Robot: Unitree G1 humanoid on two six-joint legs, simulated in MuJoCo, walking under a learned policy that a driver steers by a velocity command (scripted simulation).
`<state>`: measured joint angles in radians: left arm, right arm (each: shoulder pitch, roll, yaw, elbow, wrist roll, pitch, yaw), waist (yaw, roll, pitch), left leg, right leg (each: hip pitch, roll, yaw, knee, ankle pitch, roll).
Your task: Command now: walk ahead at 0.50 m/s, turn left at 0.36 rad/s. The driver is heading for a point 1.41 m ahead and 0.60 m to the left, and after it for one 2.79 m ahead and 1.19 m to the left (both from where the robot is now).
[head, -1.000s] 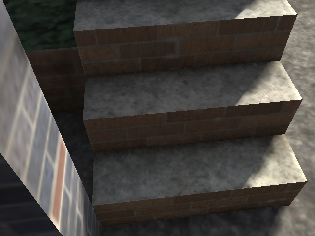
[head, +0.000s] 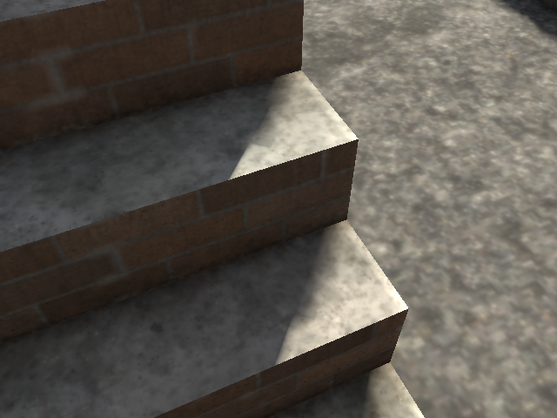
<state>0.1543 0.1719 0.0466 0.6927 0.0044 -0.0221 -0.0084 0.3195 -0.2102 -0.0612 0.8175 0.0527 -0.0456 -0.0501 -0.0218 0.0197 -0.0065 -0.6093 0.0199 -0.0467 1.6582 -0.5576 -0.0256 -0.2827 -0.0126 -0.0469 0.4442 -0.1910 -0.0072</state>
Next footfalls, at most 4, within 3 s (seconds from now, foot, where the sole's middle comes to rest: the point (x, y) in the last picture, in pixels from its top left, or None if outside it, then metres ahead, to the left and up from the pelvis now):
0.34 left None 0.15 0.18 -0.56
0.98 right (199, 345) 0.48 0.16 -0.35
1.48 left None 0.60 0.53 -0.13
1.98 right None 0.91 0.40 0.11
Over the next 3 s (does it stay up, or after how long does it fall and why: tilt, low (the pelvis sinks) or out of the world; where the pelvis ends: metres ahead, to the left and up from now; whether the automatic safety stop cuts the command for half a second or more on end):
stays up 0.74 0.42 0.79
